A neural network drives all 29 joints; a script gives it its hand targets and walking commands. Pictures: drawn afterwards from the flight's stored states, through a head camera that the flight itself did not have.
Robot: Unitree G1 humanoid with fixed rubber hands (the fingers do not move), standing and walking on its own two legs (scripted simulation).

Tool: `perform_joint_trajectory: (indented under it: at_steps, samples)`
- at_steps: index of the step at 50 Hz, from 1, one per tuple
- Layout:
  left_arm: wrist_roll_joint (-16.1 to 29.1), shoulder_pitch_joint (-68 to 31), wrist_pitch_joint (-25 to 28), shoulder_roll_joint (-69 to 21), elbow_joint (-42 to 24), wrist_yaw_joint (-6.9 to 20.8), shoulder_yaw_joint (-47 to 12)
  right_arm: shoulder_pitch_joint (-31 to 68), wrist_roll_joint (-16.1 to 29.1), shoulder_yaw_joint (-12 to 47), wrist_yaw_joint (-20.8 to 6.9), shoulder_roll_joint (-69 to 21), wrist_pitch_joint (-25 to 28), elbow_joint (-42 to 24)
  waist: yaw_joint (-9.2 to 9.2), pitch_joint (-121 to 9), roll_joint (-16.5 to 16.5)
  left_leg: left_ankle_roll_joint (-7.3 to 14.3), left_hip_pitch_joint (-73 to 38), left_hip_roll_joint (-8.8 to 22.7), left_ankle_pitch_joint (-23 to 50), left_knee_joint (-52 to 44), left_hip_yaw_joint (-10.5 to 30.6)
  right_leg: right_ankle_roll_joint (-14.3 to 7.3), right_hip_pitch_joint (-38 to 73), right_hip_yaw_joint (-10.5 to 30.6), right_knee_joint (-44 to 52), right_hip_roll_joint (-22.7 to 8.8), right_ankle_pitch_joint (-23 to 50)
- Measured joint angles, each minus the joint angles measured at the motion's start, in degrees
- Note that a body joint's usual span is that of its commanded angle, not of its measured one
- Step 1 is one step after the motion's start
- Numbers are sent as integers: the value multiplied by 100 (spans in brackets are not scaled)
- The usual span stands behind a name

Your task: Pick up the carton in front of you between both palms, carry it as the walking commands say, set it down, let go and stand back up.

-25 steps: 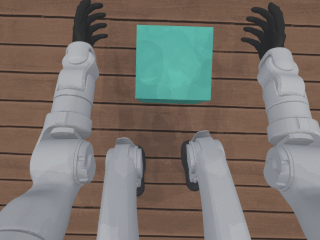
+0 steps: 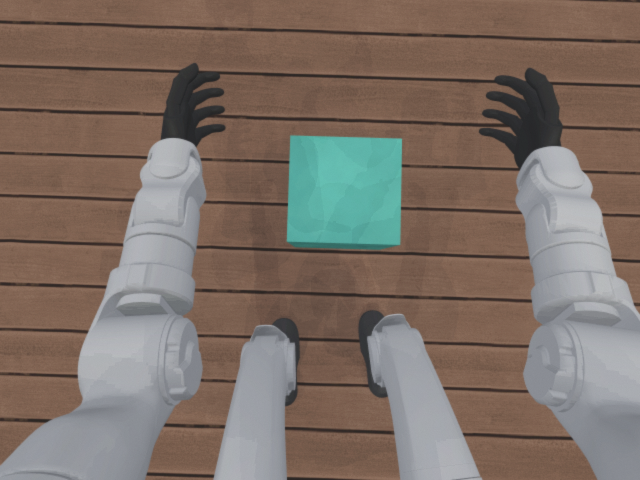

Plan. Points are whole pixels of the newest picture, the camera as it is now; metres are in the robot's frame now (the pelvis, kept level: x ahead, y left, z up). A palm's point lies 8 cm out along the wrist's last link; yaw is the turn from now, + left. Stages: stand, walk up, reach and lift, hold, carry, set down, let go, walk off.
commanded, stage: let go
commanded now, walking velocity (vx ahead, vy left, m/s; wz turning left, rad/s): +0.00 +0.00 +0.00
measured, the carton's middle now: (341, 200) +0.47 -0.05 -0.50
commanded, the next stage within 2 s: stand in 1.24 s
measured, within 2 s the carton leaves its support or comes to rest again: neither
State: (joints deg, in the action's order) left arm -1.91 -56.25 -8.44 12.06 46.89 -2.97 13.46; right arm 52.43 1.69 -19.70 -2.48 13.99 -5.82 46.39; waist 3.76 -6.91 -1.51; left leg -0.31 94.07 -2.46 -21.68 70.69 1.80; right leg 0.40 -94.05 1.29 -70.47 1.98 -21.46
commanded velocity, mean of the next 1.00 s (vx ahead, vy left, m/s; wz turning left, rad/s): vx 0.00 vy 0.00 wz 0.00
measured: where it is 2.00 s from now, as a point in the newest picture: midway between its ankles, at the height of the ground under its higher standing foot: (331, 372)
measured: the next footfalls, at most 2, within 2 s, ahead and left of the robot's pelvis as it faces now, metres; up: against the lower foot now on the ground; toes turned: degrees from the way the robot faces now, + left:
none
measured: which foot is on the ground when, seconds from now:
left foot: down 0.00-1.00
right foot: down 0.00-1.00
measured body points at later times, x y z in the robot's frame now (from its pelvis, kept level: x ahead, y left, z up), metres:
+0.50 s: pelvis +0.07 -0.01 +0.11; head +0.24 -0.01 +0.53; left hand +0.37 +0.20 +0.01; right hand +0.34 -0.25 +0.02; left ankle +0.07 +0.11 -0.59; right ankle +0.07 -0.12 -0.59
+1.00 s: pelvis +0.09 +0.01 +0.15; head +0.10 +0.01 +0.60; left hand +0.26 +0.24 +0.08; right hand +0.26 -0.22 +0.08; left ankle +0.07 +0.11 -0.59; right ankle +0.07 -0.12 -0.59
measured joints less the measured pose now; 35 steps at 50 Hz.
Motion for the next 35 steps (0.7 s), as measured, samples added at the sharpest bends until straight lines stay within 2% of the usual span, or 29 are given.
perform_joint_trajectory:
  at_steps: [5, 11, 18, 28, 35]
  samples:
    - [-275, 532, 32, -188, -237, -72, 27, -504, -285, 90, -127, -54, 57, -177, -50, 5, 26, -14, -623, 1, 172, -646, 17, -28, 610, 9, 614, -18, 155]
    - [-385, 1968, 119, -436, -929, -141, -130, -1781, -505, 424, -296, -126, 111, -728, -94, 121, 74, -29, -1770, 8, 310, -1490, 44, -73, 1733, 14, 1402, -38, 262]
    - [-193, 3373, 402, -379, -1325, 25, -387, -3162, -304, 830, -337, -127, 315, -1158, -96, 193, 146, -39, -3141, 54, 350, -2244, 73, -115, 3094, 11, 2142, -17, 302]
    - [-14, 5065, 825, -254, -1505, 268, -707, -4955, -77, 1364, -191, -267, 658, -1552, -132, 189, 247, -3, -5079, 103, 422, -3233, 52, -109, 5024, 69, 3145, -4, 397]
    - [69, 6221, 916, -139, -1840, 407, -874, -6116, -45, 1645, -135, -295, 702, -1966, -191, 513, 263, 47, -6741, 113, 600, -4079, 43, -78, 6715, 107, 4057, -27, 605]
